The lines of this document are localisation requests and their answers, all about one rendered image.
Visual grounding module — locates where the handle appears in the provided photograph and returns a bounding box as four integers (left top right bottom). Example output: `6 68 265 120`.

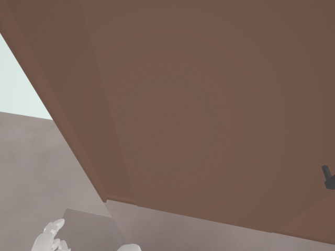
322 165 335 190

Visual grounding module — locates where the wardrobe door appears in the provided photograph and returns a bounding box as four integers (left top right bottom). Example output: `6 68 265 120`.
80 0 335 233
5 0 135 199

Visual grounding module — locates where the left robot hand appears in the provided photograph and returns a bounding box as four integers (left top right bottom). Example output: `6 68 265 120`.
31 219 71 251

